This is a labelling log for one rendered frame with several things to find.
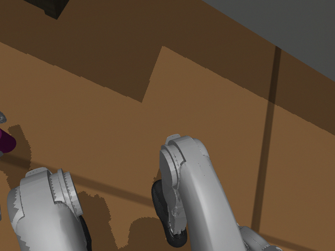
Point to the can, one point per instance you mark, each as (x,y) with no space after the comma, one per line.
(7,142)

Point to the left robot foot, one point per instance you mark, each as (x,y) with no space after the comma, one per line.
(87,234)

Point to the bookshelf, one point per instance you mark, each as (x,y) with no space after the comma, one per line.
(52,8)

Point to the right robot foot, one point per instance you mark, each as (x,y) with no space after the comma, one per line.
(161,209)

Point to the right robot hand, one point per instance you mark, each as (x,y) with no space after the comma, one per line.
(252,240)

